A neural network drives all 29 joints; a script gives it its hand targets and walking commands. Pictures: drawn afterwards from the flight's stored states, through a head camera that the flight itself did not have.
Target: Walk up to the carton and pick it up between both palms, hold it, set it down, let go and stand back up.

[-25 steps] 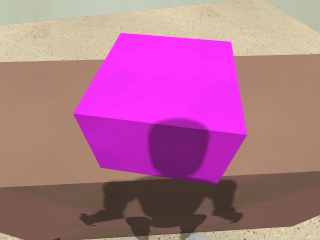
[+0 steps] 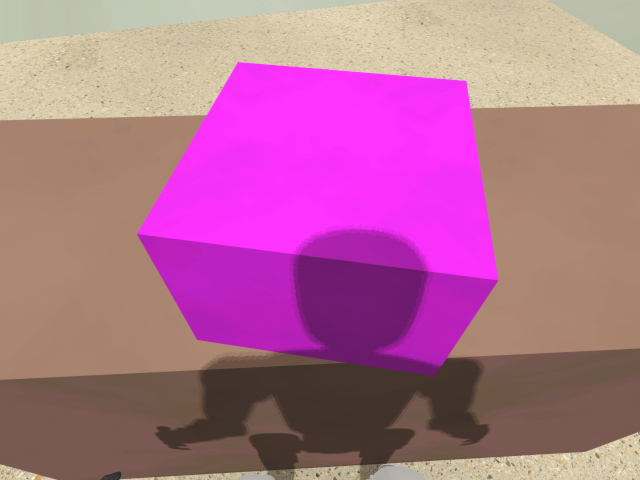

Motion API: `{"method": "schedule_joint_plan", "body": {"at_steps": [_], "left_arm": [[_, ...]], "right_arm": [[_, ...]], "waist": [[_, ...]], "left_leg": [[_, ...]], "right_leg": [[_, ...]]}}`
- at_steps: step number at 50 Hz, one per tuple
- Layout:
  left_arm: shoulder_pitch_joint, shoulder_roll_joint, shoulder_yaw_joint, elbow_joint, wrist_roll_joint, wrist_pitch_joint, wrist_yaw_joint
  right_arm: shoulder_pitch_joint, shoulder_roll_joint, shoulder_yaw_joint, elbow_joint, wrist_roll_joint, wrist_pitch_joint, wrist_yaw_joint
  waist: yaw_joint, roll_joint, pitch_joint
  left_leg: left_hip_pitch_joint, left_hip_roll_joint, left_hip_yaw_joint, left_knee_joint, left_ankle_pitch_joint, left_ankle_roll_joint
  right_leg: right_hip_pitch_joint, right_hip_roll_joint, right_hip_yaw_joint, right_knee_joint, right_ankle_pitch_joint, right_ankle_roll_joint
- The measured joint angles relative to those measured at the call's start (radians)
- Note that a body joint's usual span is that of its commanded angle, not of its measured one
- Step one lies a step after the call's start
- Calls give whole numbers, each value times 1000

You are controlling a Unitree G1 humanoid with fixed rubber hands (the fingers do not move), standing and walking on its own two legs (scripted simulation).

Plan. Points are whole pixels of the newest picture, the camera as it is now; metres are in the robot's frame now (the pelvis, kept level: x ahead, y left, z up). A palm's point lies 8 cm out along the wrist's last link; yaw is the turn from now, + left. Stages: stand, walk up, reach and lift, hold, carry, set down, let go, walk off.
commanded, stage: walk up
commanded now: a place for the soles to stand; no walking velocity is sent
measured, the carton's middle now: (331, 210) +0.41 +0.01 +0.11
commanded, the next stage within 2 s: reach and lift in 1.94 s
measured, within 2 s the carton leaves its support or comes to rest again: neither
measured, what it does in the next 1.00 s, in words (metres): walks backwards: right foot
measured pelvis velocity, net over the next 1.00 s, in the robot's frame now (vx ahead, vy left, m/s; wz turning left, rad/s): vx -0.11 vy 0.01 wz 0.01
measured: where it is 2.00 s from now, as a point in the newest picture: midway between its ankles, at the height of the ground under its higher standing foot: outside the picture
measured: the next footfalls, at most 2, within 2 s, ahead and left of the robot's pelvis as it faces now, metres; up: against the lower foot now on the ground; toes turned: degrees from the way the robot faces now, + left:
right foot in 0.76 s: -0.13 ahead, -0.08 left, +0.00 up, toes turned +0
left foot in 1.02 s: -0.06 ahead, +0.13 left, +0.00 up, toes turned +0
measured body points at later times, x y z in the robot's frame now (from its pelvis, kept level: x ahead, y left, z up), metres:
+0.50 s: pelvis -0.03 +0.02 -0.01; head +0.00 +0.02 +0.44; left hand +0.07 +0.32 -0.12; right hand +0.04 -0.29 -0.12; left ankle -0.01 +0.14 -0.70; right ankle +0.03 -0.11 -0.70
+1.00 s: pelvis -0.11 +0.01 -0.01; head -0.06 +0.00 +0.44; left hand -0.01 +0.31 -0.12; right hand -0.04 -0.30 -0.14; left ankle -0.05 +0.14 -0.70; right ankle -0.06 -0.11 -0.70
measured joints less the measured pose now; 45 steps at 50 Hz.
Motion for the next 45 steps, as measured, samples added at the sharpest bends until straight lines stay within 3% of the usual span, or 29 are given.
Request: {"method": "schedule_joint_plan", "body": {"at_steps": [1, 7, 11, 18, 25, 27, 30, 33, 36, 38, 40, 45], "left_arm": [[0, -1, 0, 1, 0, 0, 0], [0, -14, 0, 1, 0, -7, 0], [-8, -18, 0, 1, 0, -4, 0], [-30, -5, 0, 1, 0, 8, 0], [-45, -20, 0, 1, 0, 13, 0], [-66, -17, 0, 1, 0, 25, 2], [-75, -15, 0, 2, 0, 44, 4], [-75, -8, 0, 1, 0, 48, 4], [-75, 2, 0, 1, 0, 49, 4], [-74, 4, 0, 0, 0, 49, 4], [-73, -9, 0, 7, 0, 50, 4], [-70, -31, 0, 9, 0, 36, 4]], "right_arm": [[-1, 0, 0, 0, 0, 1, 0], [-12, -2, 0, 0, 0, 15, 0], [-12, -6, 0, 1, 0, 7, 0], [-31, -6, 0, 1, 0, 28, -17], [-54, -7, 0, 0, 0, 48, -25], [-55, -7, 0, 1, 0, 45, -23], [-53, -7, 0, 1, 0, 45, -24], [-54, -7, 0, 0, 0, 45, -26], [-54, -6, 0, 0, 0, 45, -26], [-54, -6, 0, 0, 0, 45, -26], [-67, -7, 0, 1, 0, 52, -26], [-67, -10, 0, 0, 0, 66, -25]], "waist": [[0, -2, 0], [0, 3, 0], [0, 15, 8], [0, 1, 22], [-1, 19, 30], [0, 15, 56], [-1, 13, 72], [0, 6, 72], [0, -3, 72], [1, -7, 71], [0, 14, 88], [0, 21, 88]], "left_leg": [[0, 1, 0, 1, 0, -5], [-12, 3, 0, 59, -84, 15], [0, 4, 0, 5, 18, 14], [-15, 5, 0, 14, 8, -1], [-28, 1, -1, 70, -23, 43], [-28, -2, 0, 79, -15, 29], [-29, 6, -1, 87, -5, 28], [-57, 12, 0, 87, 15, 28], [-103, 12, 0, 86, 41, 23], [-131, 12, 1, 88, 56, 13], [-136, 29, -5, 91, 62, 18], [-132, 9, -6, 117, -36, 21]], "right_leg": [[2, 1, 0, -12, 64, 1], [5, 1, 0, -13, 19, -2], [3, -2, 0, 1, 20, 15], [3, 1, 0, -7, 22, 15], [-20, -1, -1, 3, 51, 22], [-27, -4, -1, 29, 53, 23], [-31, 18, -2, 140, -75, 16], [-32, 30, 0, 194, -92, 4], [-26, 26, 0, 175, -103, -5], [10, 19, 1, 74, -62, -13], [11, 36, -3, 56, -32, -8], [9, 22, -3, 47, -6, -11]]}}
